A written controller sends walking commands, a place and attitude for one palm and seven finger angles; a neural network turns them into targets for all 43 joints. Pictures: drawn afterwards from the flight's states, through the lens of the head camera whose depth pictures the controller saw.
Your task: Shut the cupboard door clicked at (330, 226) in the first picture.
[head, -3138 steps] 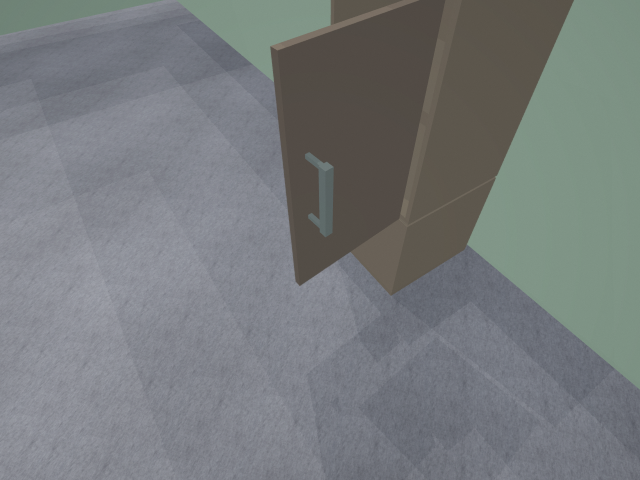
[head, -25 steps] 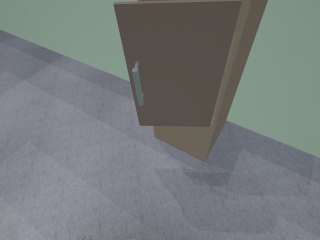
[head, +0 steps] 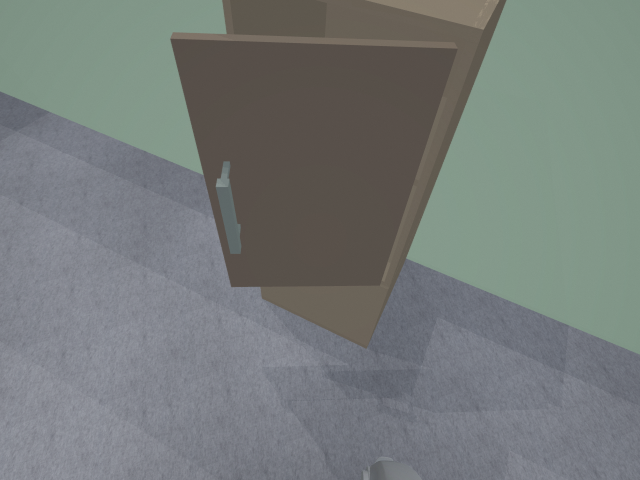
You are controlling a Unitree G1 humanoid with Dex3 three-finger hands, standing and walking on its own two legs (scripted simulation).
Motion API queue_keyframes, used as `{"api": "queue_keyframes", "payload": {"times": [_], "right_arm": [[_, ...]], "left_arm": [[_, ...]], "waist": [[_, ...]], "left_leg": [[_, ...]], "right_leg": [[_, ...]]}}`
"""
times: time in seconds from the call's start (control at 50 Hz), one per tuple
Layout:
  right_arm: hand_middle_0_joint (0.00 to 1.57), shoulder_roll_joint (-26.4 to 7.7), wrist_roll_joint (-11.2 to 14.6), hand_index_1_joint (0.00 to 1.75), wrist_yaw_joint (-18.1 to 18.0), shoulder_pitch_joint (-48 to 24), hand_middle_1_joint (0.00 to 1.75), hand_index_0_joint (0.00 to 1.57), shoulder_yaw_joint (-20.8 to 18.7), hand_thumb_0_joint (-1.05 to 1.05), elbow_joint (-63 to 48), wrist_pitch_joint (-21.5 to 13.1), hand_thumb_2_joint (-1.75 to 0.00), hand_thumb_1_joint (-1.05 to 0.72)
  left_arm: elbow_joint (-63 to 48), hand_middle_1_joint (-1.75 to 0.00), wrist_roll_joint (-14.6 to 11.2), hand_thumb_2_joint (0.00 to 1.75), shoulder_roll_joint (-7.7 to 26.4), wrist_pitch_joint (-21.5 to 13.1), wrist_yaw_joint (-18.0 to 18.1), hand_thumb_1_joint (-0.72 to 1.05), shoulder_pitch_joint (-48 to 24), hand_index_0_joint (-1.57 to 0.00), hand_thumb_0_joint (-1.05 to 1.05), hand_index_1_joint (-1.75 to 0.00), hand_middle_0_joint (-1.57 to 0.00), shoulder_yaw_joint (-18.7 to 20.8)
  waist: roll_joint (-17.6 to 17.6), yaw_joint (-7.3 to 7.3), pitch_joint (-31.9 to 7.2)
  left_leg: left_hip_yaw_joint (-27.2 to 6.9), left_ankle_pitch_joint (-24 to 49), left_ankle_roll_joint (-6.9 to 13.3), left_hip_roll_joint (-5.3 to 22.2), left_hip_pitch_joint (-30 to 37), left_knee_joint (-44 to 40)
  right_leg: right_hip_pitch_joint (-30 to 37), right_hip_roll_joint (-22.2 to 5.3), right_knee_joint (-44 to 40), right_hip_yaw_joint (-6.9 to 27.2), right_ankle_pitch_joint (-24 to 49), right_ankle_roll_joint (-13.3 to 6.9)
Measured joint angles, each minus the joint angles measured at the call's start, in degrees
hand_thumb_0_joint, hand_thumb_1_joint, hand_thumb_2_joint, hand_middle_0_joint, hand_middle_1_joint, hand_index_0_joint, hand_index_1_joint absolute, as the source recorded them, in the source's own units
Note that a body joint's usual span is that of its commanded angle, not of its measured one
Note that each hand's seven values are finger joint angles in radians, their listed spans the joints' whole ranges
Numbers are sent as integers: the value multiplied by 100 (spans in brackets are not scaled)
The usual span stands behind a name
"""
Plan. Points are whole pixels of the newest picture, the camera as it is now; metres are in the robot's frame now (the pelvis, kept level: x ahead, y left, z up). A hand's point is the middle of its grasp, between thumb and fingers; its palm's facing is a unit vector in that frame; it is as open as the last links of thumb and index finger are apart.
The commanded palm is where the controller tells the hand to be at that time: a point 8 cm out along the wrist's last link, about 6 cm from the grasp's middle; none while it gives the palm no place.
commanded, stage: take the last steps up to it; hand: left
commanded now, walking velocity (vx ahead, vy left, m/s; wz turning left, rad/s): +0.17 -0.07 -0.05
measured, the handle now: (231, 210) +0.54 +0.18 -0.04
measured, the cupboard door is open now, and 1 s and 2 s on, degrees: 29 29 29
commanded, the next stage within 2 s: come to a stop and stand still in 0.06 s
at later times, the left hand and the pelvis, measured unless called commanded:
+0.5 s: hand (225, 476) +0.15 +0.13 -0.16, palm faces +0.07 -0.97 -0.25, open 7.3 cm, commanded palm none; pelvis +0.11 -0.05 +0.00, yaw +0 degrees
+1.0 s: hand out of the picture +0.12 +0.19 -0.18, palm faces +0.02 -0.98 -0.21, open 7.4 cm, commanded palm none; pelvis +0.08 -0.02 +0.00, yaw +0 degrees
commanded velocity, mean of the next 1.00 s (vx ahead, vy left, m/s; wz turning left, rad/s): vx -0.07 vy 0.00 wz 0.00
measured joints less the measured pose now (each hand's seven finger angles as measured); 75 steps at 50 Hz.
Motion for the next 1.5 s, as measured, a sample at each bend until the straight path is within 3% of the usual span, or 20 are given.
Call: {"api": "queue_keyframes", "payload": {"times": [0.12, 0.16, 0.2, 0.26, 0.36, 0.48, 0.56, 0.62, 0.68, 0.7, 0.76, 0.82, 0.88, 0.98, 1.04, 1.08, 1.16, 1.24, 1.34, 1.5], "right_arm": [[20, -25, 34, 30, 53, 158, 30, 20, -93, 1, 220, 127, -90, -90], [20, -85, 103, 30, 80, 39, 30, 20, -127, 1, 328, 228, -90, -90], [20, -132, 126, 30, 75, -144, 30, 20, -162, 1, 341, 317, -90, -90], [20, -160, 149, 30, 23, -455, 30, 20, -162, 1, 256, 308, -90, -91], [19, -220, 188, 30, 2, -986, 30, 19, -175, 1, -3, 409, -90, -91], [19, -344, 153, 30, 48, -1553, 30, 19, -256, 1, -252, 601, -90, -91], [19, -362, 160, 30, 77, -1798, 30, 19, -280, 1, -404, 628, -90, -91], [19, -330, 174, 30, 89, -1871, 30, 19, -263, 0, -488, 572, -90, -91], [19, -338, 165, 30, 105, -1779, 30, 19, -209, 0, -529, 439, -90, -91], [19, -318, 146, 30, 90, -1730, 30, 19, -201, 0, -507, 393, -90, -91], [19, -133, 74, 30, 25, -1608, 30, 19, -78, 0, -433, 392, -90, -91], [20, -28, 40, 30, -61, -1451, 30, 20, 13, 1, -404, 385, -90, -90], [20, 17, 36, 30, -91, -1336, 30, 20, 41, 1, -356, 386, -90, -90], [20, -55, 30, 30, -94, -1141, 30, 20, -52, 1, -252, 361, -90, -91], [20, -149, 53, 30, -71, -988, 30, 20, -110, 1, -140, 371, -90, -91], [20, -168, 107, 30, -54, -846, 30, 20, -140, 1, -58, 393, -90, -91], [20, -333, 119, 30, 4, -699, 30, 20, -188, 1, 140, 529, -90, -91], [19, -309, 115, 30, -1, -572, 30, 19, -127, 1, 330, 407, -90, -91], [19, -55, 140, 30, -23, -568, 30, 19, -14, 1, 536, 294, -90, -91], [19, 75, 139, 30, -20, -723, 30, 20, 21, 1, 569, 312, -90, -91]], "left_arm": [[-49, -30, 2, 90, -61, -145, -3, 91, -172, -20, 1, -30, -20, -51], [-3, -30, 1, 90, -154, -293, 61, 91, -243, -20, 1, -30, -20, -54], [28, -30, -30, 90, -263, -347, 124, 91, -257, -20, 1, -30, -20, -98], [80, -30, -68, 90, -331, -376, 283, 93, -196, -20, 0, -30, -20, -105], [159, -30, -32, 90, -322, -308, 364, 94, -130, -20, 0, -30, -21, -185], [125, -30, -13, 89, -385, -178, 417, 92, -87, -20, 0, -30, -21, -159], [49, -30, 23, 89, -322, -105, 421, 92, -30, -20, 1, -30, -21, -123], [7, -30, 48, 90, -214, -64, 408, 91, 4, -20, 1, -30, -21, -87], [-5, -30, 8, 90, -117, -21, 401, 91, 101, -20, 1, -30, -21, -77], [10, -30, -19, 90, -72, 11, 409, 91, 102, -20, 1, -30, -21, -80], [3, -30, -42, 90, 112, 132, 436, 91, 77, -20, 1, -30, -21, -36], [15, -30, -41, 90, 180, 197, 380, 91, 54, -20, 1, -30, -20, 2], [15, -30, -49, 90, 195, 209, 305, 91, 69, -20, 1, -30, -20, 15], [70, -30, -47, 90, 148, 233, 234, 91, 57, -20, 1, -30, -20, -20], [84, -30, -60, 90, 84, 172, 217, 91, -8, -20, 1, -30, -20, -60], [48, -30, -51, 90, 100, 64, 226, 91, 19, -20, 1, -30, -20, -88], [209, -30, -19, 90, -151, 10, 254, 91, 12, -20, 1, -30, -20, -207], [338, -30, -84, 90, -252, -106, 333, 92, 37, -20, 1, -30, -20, -257], [465, -30, -119, 90, -147, -105, 377, 94, 17, -20, 1, -30, -21, -253], [642, -30, -119, 90, -258, -101, 346, 93, 229, -20, 1, -30, -20, -308]], "waist": [[139, -116, 110], [305, -74, 183], [390, -72, 239], [347, -1, 210], [331, 106, 98], [324, 273, 143], [192, 338, 200], [44, 367, 239], [47, 340, 181], [26, 315, 162], [-225, 348, 211], [-212, 322, 211], [-129, 279, 207], [34, 122, 165], [136, 34, 122], [26, 34, 21], [293, -65, -79], [291, -86, -145], [33, 13, -129], [138, 94, -22]], "left_leg": [[89, -722, -289, 184, 156, 702], [-190, -1239, -79, 316, -271, 1879], [-573, -1429, 60, 169, -859, 3179], [-681, -1078, 45, -51, -1505, 3873], [-728, -808, -107, -290, -1940, 3315], [-854, -787, -226, -542, -2215, 3582], [-870, -814, -214, -547, -2117, 3347], [-849, -691, -166, -495, -1773, 2577], [-840, 430, -56, -325, -1129, 1190], [-843, 144, 24, -323, -1079, 1119], [-784, -138, 190, -411, -1073, 1202], [-811, 60, 205, -364, -1051, 981], [-804, 227, 211, -295, -1041, 764], [-753, 388, 144, -174, -1039, 586], [-769, 398, 58, -128, -1102, 670], [-710, 316, -24, -214, -1217, 883], [-862, -320, -2, -182, -1256, 1231], [-861, 315, 2, -183, -953, 911], [-842, 326, -103, -200, -688, 585], [-878, 535, -142, -148, -603, 306]], "right_leg": [[722, 95, -1749, -243, 251, -146], [735, 226, -1508, -323, -25, -313], [931, 264, -1589, -419, -88, -334], [1292, 299, -2136, -433, 113, -344], [1590, 315, -2614, -416, 226, -380], [1718, 200, -2578, -419, 120, -312], [1672, 73, -2474, -424, 65, -226], [1565, -20, -2307, -422, -2, -134], [1390, 1, -1906, -477, -206, 7], [1295, 6, -1665, -462, -467, 54], [982, 169, -563, 47, -1411, 42], [752, 377, 351, 306, -1383, 82], [734, 419, 594, 397, -1253, 132], [1123, 298, -259, 313, -1251, 146], [1594, 272, -1390, 201, -781, 99], [2002, 180, -2337, 278, -368, 68], [2109, 322, -2376, 175, -463, 15], [2189, 402, -2335, 103, -460, -35], [2363, 385, -2495, 110, -388, -84], [2463, 448, -2792, 74, -181, -135]]}}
